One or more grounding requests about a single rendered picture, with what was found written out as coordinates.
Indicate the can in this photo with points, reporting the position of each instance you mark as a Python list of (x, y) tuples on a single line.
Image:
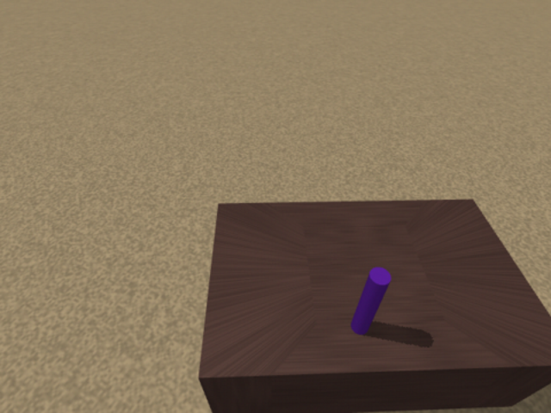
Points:
[(372, 295)]

